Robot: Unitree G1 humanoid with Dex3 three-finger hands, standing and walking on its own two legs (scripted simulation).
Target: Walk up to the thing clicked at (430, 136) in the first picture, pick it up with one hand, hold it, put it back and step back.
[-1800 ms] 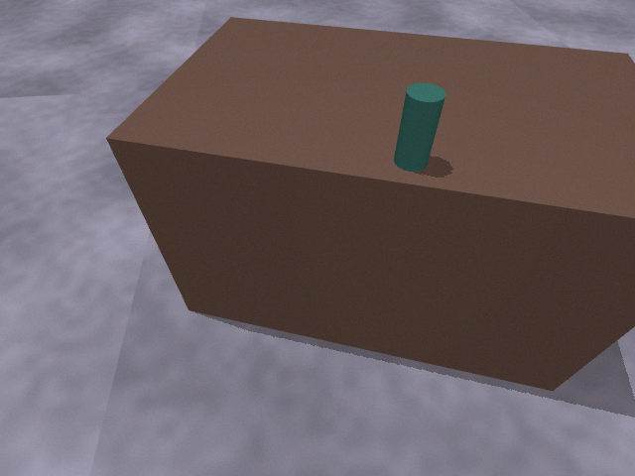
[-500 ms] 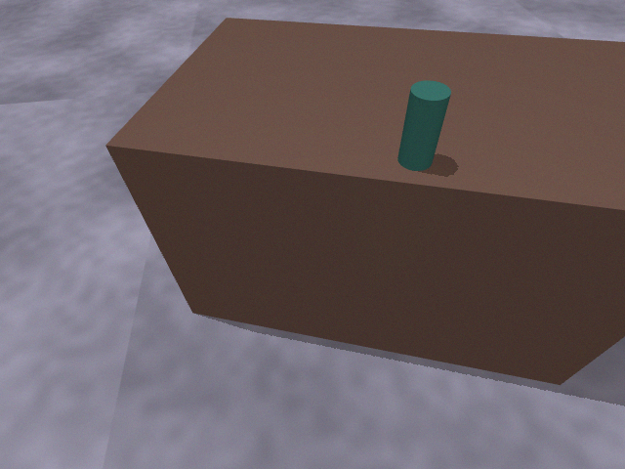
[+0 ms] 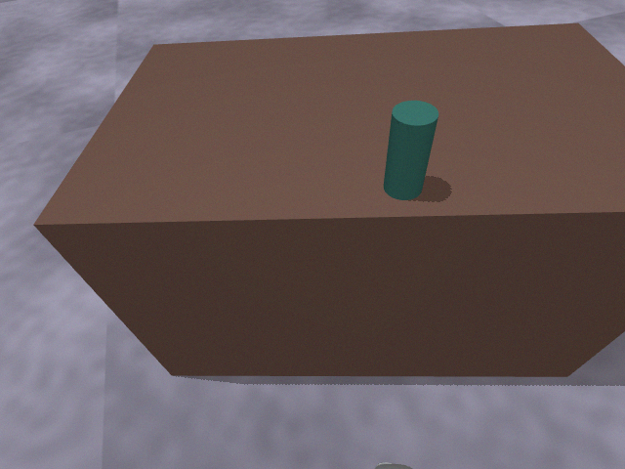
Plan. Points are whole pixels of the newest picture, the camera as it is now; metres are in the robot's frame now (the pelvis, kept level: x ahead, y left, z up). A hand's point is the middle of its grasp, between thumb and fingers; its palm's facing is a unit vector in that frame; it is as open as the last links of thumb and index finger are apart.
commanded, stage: walk up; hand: right
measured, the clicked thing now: (408, 153) +0.58 -0.19 +0.06
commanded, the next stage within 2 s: stand in 1.74 s
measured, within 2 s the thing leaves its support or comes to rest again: neither
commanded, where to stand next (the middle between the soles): +0.21 +0.05 m, yaw -5 degrees
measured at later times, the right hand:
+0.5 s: hand (453, 423) +0.21 -0.20 -0.14, palm faces +0.03 +0.92 -0.40, open 7.4 cm
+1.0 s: hand (448, 418) +0.22 -0.19 -0.15, palm faces +0.06 +0.93 -0.36, open 7.4 cm
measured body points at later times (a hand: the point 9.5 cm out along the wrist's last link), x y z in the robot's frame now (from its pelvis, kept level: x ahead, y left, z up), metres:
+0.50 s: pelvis +0.13 +0.08 -0.02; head +0.17 +0.09 +0.43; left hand +0.21 +0.40 -0.14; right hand +0.21 -0.24 -0.11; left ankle +0.21 +0.20 -0.73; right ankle +0.10 -0.08 -0.70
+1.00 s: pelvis +0.15 +0.08 +0.00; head +0.17 +0.08 +0.45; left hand +0.28 +0.38 -0.12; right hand +0.21 -0.24 -0.12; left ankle +0.21 +0.20 -0.73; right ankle +0.14 -0.05 -0.73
